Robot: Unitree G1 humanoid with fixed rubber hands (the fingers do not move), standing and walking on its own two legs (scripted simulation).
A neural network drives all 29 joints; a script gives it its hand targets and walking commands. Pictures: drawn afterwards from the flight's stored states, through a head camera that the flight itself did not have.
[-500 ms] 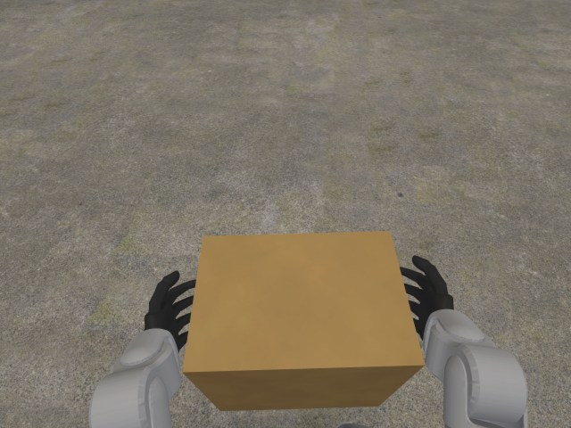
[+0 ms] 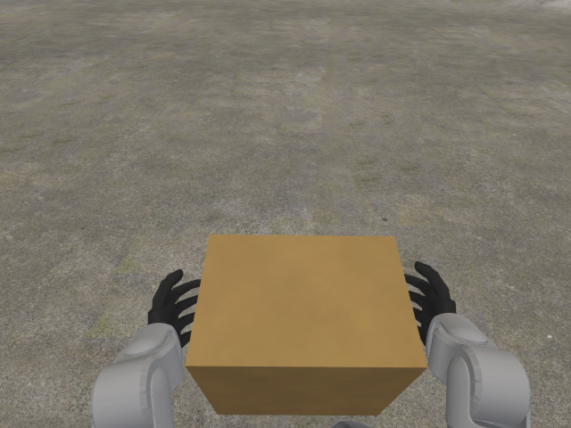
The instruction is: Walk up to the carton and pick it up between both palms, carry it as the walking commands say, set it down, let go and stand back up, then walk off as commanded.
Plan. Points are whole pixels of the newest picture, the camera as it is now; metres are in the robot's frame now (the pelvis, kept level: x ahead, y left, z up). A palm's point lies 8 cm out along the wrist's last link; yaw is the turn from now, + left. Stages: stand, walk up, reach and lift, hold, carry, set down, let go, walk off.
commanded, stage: carry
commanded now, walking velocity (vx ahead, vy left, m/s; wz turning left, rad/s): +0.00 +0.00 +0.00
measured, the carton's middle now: (299, 331) +0.24 -0.01 +0.04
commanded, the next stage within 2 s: none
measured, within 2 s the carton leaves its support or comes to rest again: neither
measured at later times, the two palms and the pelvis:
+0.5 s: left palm (134, 425) +0.12 +0.18 +0.08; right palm (438, 387) +0.14 -0.15 +0.09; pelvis -0.10 +0.00 +0.01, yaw +4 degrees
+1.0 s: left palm out of the picture +0.06 +0.17 +0.08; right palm out of the picture +0.08 -0.16 +0.08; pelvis -0.15 -0.01 +0.01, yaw +4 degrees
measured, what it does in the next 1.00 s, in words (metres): walks backwards: right foot, then left foot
